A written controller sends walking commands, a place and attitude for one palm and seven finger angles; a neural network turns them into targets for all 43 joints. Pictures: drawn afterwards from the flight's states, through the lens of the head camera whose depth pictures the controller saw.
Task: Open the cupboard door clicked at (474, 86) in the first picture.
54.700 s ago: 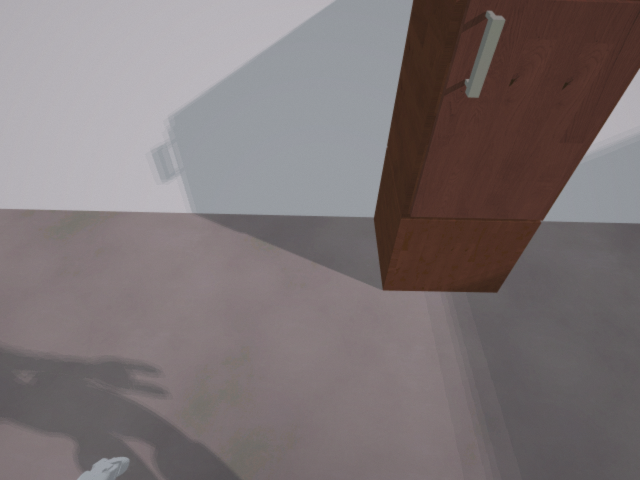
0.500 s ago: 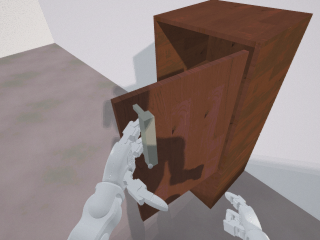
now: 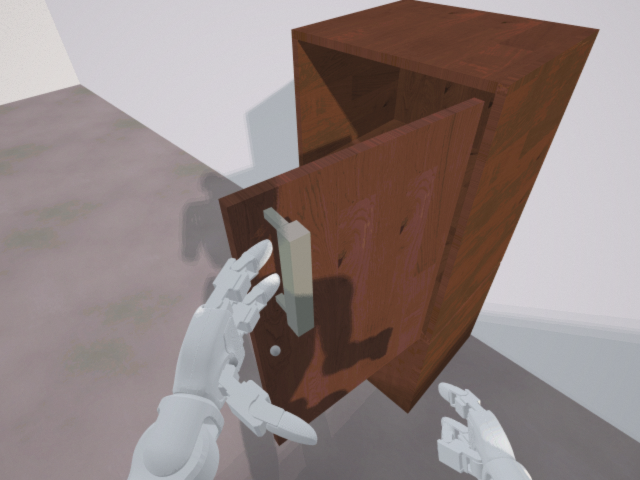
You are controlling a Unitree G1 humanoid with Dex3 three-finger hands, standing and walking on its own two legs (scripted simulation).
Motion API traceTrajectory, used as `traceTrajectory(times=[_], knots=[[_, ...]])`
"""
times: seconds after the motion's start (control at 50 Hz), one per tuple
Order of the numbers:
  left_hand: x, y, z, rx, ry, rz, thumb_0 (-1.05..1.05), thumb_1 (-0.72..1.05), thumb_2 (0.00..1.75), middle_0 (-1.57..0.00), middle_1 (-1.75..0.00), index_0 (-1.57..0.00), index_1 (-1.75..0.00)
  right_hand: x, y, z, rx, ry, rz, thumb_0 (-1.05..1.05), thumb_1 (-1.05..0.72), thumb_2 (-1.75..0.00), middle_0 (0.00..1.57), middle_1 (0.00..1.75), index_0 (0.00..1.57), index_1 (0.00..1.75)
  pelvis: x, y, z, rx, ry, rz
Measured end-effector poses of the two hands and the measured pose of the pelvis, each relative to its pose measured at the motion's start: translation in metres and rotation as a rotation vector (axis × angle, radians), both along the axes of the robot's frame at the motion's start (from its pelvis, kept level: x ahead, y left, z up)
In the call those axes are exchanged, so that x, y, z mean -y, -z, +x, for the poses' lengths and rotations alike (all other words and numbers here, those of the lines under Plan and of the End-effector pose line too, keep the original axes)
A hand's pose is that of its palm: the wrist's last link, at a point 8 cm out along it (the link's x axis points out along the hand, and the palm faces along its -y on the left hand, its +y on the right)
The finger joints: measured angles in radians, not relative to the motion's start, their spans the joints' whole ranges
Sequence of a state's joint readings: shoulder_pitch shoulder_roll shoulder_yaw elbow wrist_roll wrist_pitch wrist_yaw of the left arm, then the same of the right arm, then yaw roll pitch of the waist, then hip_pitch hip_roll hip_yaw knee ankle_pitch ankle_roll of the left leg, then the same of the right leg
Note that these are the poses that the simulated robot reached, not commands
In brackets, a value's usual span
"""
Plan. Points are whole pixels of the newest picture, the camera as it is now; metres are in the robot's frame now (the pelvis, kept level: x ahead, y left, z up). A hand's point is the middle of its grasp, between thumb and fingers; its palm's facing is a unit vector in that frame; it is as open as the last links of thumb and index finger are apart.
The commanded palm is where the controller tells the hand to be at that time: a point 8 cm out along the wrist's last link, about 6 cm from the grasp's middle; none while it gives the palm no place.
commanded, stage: slide the hand sideways off the handle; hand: left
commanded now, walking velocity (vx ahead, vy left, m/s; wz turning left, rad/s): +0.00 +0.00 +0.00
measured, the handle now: (287, 273) +0.30 +0.07 +0.16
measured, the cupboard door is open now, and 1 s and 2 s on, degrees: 81 81 81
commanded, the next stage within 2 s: draw the hand back to the body in 0.48 s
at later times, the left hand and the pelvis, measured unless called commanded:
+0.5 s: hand (222, 394) +0.16 +0.11 +0.15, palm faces +0.00 -1.00 -0.07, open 16.4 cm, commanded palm +0.12 +0.16 +0.16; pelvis +0.02 -0.03 +0.00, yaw +1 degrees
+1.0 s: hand (177, 383) +0.17 +0.15 +0.15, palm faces +0.00 -1.00 -0.09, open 16.4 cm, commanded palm +0.12 +0.21 +0.17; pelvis +0.02 -0.02 +0.00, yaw +1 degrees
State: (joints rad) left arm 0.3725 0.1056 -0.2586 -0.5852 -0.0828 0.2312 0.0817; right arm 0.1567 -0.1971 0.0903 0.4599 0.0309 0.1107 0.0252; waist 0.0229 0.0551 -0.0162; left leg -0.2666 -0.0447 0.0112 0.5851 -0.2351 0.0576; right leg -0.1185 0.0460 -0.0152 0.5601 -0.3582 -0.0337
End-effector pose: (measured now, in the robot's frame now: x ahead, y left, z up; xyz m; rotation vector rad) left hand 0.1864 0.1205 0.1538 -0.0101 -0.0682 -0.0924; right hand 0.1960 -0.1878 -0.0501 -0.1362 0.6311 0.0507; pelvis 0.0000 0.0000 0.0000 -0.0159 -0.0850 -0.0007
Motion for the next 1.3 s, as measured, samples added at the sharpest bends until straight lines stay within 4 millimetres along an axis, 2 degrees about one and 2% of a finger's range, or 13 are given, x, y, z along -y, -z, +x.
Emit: traceTrajectory(times=[0.22,0.36,0.58,0.68,0.8,1.1,1.16,1.3], knots=[[-0.018,0.001,-0.019,-0.024,-0.04,0.032,-0.01,-0.5,0.3,-0.19,-0.31,-0.16,-0.31,0.025,-0.003,0.01,0.054,0.026,-0.015,0.01,-0.91,-0.9,0.2,0.3,0.2,0.3,0.015,0.001,0.011,-0.018,-0.001,0.003],[-0.036,0.004,-0.035,-0.05,-0.102,0.071,-0.01,-0.5,0.3,-0.17,-0.31,-0.15,-0.31,0.042,-0.002,0.014,0.082,0.042,-0.025,0.01,-0.91,-0.9,0.2,0.3,0.2,0.3,0.026,0.002,0.019,-0.034,-0.008,0.005],[-0.039,0.001,-0.05,-0.018,-0.085,0.074,-0.01,-0.5,0.3,-0.16,-0.3,-0.15,-0.3,0.059,0.004,0.017,0.13,0.071,-0.027,0.01,-0.91,-0.9,0.2,0.3,0.2,0.3,0.035,0.005,0.022,-0.05,-0.024,0.001],[-0.044,0.004,-0.05,-0.015,-0.084,0.081,-0.01,-0.5,0.3,-0.16,-0.3,-0.15,-0.3,0.058,0.004,0.017,0.147,0.079,-0.024,0.01,-0.91,-0.9,0.2,0.3,0.2,0.3,0.036,0.006,0.022,-0.053,-0.023,0.0],[-0.06,0.0,-0.049,0.01,-0.103,0.102,-0.01,-0.5,0.3,-0.16,-0.3,-0.15,-0.3,0.054,0.001,0.017,0.164,0.079,-0.024,0.01,-0.91,-0.9,0.2,0.3,0.2,0.3,0.034,0.005,0.021,-0.049,-0.023,-0.003],[-0.094,-0.005,-0.04,0.006,-0.093,0.107,-0.01,-0.47,0.31,-0.16,-0.3,-0.15,-0.3,0.031,-0.008,0.017,0.198,0.054,-0.036,0.01,-0.9,-0.9,0.2,0.3,0.2,0.3,0.016,0.002,0.012,-0.04,-0.025,-0.007],[-0.102,-0.01,-0.041,0.029,-0.189,0.22,-0.01,-0.42,0.34,-0.16,-0.3,-0.15,-0.3,0.026,-0.009,0.015,0.185,0.05,-0.054,0.01,-0.9,-0.9,0.2,0.3,0.2,0.3,0.012,0.0,0.011,-0.034,-0.019,-0.012],[-0.118,-0.008,-0.041,0.028,-0.336,0.313,-0.01,-0.23,0.42,-0.17,-0.3,-0.16,-0.3,0.016,0.0,0.005,0.088,0.048,-0.081,0.01,-0.9,-0.9,0.2,0.3,0.2,0.3,0.004,-0.006,0.012,-0.032,-0.003,-0.013]])
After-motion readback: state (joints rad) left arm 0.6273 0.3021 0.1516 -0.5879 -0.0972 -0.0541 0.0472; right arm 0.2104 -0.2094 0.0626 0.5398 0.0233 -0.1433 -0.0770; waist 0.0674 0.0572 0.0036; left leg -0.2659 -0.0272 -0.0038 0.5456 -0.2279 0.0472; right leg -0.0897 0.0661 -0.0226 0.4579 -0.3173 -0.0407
